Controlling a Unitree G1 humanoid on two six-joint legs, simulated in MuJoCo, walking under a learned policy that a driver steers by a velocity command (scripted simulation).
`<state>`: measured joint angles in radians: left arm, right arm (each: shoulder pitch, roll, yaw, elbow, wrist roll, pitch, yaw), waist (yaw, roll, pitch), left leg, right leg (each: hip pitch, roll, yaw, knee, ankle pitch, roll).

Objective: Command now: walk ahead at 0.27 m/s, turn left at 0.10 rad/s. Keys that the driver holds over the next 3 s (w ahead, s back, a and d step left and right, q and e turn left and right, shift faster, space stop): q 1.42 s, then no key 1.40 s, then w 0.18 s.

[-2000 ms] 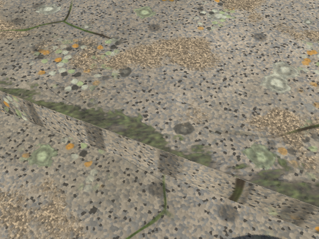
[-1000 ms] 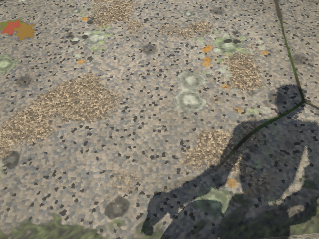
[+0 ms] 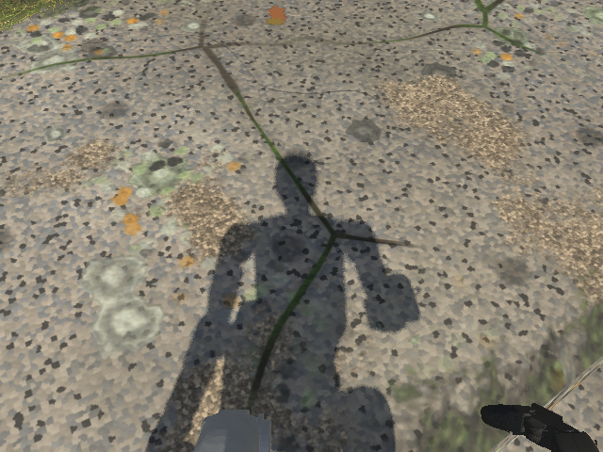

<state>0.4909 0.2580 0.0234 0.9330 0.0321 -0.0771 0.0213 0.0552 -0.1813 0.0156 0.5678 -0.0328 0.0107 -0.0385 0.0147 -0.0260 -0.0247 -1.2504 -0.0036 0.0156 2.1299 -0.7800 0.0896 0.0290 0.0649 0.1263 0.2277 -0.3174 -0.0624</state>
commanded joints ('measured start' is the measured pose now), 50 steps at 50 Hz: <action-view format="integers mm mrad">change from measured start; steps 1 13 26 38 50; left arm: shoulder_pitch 41 -193 -555 -297 -371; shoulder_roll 94 -31 -41 139 98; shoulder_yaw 5 -11 -51 40 24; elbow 39 -273 -453 -355 -390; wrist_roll -33 22 -8 -28 -7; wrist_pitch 9 66 11 -12 59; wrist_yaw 23 -3 25 5 46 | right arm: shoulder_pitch -277 98 290 186 166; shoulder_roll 45 -70 -168 -106 -196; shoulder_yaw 50 -58 -66 -67 -74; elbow -235 157 118 -51 -74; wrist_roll -9 7 63 29 54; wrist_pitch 3 -4 -14 13 32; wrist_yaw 7 5 -37 1 2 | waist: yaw -16 43 -61 38 -4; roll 4 0 99 -42 -83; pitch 182 54 -129 -256 -92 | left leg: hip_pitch -79 643 1143 912 611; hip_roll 61 117 13 -144 15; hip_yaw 26 -599 -405 -345 -84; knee -228 -1539 -1696 -1110 -811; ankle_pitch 30 584 1197 475 396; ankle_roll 35 165 -39 -84 -204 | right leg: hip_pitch -162 -792 -967 96 -190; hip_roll -293 -49 -19 -288 -300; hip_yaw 19 -39 -109 165 40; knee -214 1453 820 239 66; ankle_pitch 472 -17 260 787 289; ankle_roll -102 16 102 -79 -227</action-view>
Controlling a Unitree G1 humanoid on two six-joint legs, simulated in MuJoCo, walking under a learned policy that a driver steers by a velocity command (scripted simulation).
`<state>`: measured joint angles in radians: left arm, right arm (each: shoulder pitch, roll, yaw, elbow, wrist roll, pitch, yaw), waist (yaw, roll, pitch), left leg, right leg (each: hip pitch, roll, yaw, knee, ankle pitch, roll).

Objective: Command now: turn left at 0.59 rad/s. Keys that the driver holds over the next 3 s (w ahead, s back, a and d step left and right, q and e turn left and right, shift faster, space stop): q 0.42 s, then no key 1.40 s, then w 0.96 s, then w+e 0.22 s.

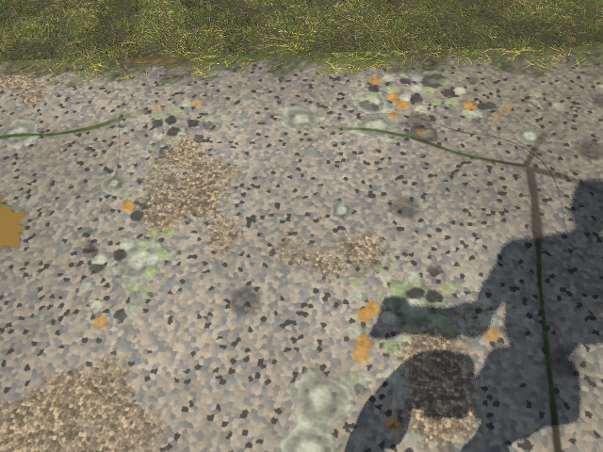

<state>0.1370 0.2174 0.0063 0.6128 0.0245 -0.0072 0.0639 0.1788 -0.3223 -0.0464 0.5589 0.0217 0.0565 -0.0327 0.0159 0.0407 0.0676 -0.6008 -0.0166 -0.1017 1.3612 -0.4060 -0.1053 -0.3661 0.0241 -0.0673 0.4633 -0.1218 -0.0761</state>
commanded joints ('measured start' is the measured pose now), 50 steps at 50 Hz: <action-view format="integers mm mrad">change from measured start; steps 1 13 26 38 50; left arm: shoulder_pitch -8 82 -56 -65 16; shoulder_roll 148 159 94 83 70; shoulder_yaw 46 81 61 46 36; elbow -63 38 -44 -56 -26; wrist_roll -2 -44 -23 -3 -14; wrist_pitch -8 14 21 -17 -28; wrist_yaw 3 -17 -15 -53 -51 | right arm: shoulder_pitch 19 150 6 -13 -20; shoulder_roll -49 -85 -68 -34 18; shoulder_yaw -9 -38 -18 -12 -11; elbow -73 8 -62 -5 61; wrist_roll -2 -11 -27 -42 -35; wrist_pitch -16 -25 -61 -74 -71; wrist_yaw -3 42 -8 8 12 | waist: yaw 3 -42 -38 -55 -14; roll -152 -59 111 -238 -37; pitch -186 -148 -181 -150 -115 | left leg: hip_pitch -43 490 467 238 356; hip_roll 46 50 206 23 48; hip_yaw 37 82 -207 5 -19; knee -90 -936 -952 -758 -903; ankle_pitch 30 217 541 5 300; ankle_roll -7 195 326 70 101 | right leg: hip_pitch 220 0 -247 195 165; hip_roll -268 -230 -30 -286 -111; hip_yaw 231 -2 99 329 162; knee -172 68 564 -106 -64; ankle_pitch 59 -158 -225 236 -19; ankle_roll -212 -27 154 -151 -21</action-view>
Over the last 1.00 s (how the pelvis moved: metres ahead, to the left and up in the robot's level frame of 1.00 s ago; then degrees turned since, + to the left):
0.37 0.10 0.18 36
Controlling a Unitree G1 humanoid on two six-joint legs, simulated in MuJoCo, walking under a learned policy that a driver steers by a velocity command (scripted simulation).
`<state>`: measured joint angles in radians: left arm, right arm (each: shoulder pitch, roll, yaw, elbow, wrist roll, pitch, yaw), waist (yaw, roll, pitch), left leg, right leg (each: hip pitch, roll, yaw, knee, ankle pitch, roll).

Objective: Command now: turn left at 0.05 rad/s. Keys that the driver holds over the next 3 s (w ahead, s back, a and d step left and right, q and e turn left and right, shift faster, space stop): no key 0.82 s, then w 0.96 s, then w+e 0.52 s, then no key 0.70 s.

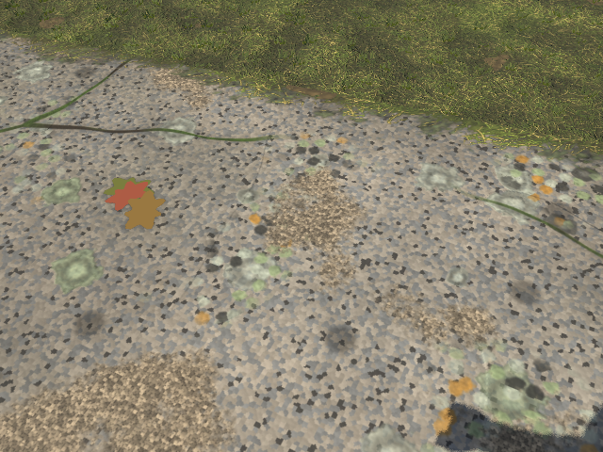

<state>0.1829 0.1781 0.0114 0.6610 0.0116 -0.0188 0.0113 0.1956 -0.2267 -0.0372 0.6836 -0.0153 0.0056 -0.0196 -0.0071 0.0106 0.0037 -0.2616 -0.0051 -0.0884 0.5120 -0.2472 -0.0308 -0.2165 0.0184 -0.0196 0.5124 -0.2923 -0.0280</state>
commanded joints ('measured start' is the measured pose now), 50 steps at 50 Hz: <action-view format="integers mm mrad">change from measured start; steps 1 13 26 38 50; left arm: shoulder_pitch -25 18 72 116 -41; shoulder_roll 107 92 96 104 130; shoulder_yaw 30 29 27 21 42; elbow -71 -24 50 150 94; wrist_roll -1 -2 -3 -4 19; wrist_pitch -16 -15 -13 -7 -126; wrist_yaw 0 -3 9 19 33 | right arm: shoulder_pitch -34 -9 19 52 12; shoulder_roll -77 -73 -63 -71 -45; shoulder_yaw -21 -19 -15 -15 -58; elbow -58 -10 71 182 118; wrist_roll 3 7 10 14 -54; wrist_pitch -21 -24 -22 -22 -94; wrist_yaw -2 -16 -25 -31 14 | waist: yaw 10 10 14 17 -18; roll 0 -5 -9 -10 -113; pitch -52 -33 -10 12 41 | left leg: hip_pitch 21 46 50 53 -64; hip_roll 37 40 33 32 35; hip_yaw -34 -35 -21 -7 96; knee -55 -56 -69 -100 257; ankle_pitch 145 162 160 158 -232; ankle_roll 28 43 42 36 84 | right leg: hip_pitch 16 -12 -14 10 30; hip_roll -100 -71 -65 -62 -228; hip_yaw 108 78 79 81 206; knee -109 -102 -117 -151 -474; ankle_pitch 151 137 130 144 -201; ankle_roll -67 -50 -47 -50 -156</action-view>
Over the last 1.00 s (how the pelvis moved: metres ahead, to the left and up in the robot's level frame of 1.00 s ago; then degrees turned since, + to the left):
0.02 0.01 0.00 20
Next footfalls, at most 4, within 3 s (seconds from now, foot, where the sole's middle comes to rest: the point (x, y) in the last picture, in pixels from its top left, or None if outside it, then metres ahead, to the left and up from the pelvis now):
1.50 right None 0.40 -0.07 -0.77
2.00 left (244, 381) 0.70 0.17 -0.77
2.48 right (367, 310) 0.90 -0.14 -0.77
2.86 left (277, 296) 0.94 0.10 -0.77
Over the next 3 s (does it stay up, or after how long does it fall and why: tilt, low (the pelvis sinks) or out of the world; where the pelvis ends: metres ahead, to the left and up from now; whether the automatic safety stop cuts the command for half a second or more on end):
stays up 0.85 -0.01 0.00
